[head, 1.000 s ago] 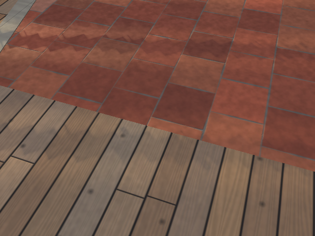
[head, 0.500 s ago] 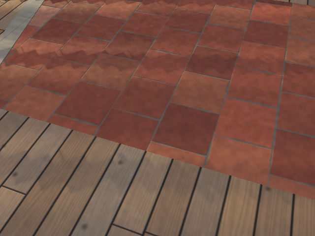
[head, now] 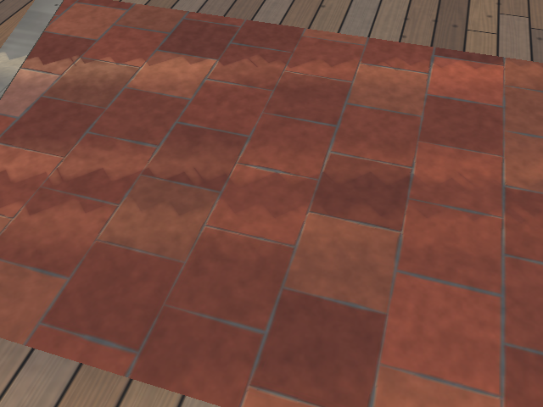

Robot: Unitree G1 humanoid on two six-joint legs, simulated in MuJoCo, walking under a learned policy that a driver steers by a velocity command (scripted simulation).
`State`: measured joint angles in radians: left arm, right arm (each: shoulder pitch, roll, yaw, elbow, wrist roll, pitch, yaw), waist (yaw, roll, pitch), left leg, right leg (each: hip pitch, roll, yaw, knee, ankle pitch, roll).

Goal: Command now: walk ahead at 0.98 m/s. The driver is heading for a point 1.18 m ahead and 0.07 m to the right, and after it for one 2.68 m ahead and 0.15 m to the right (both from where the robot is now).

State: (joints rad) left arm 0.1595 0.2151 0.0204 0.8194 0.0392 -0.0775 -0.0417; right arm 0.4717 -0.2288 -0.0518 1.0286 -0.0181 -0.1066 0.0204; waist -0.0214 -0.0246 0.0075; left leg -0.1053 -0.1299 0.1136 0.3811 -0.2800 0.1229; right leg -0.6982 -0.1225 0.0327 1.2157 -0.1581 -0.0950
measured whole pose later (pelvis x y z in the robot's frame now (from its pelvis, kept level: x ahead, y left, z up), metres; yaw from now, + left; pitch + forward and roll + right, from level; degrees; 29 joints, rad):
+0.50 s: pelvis +0.49 -0.03 +0.00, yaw +1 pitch +0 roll -2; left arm 0.52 0.25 0.05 1.03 0.01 -0.12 -0.02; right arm 0.11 -0.25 -0.01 0.80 -0.04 -0.08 0.05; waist 0.04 0.03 0.01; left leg -0.72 0.14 -0.03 1.08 -0.12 0.08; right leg -0.01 0.13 -0.09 0.26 -0.26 -0.10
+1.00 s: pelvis +0.98 +0.02 +0.00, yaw -4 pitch +0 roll +2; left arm 0.10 0.26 0.02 0.80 0.02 -0.06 -0.05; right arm 0.50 -0.25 -0.04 1.02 -0.01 -0.13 0.02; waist -0.04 -0.03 0.02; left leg 0.08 -0.11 0.15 0.21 -0.30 0.09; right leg -0.78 -0.10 0.01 0.95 0.03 -0.10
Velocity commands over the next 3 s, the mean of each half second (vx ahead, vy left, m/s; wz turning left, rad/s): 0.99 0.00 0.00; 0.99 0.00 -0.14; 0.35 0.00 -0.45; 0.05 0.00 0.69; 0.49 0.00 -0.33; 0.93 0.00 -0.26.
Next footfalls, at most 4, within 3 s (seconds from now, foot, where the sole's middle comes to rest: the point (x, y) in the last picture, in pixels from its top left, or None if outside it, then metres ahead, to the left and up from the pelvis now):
0.24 right None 0.45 -0.09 -0.77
0.70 left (253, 274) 0.91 0.07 -0.77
1.14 right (293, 173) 1.33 -0.07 -0.77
1.72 left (244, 141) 1.50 0.11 -0.77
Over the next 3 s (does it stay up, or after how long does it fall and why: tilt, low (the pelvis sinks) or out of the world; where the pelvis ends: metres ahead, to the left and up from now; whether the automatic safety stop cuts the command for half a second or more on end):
stays up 2.04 -0.17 0.00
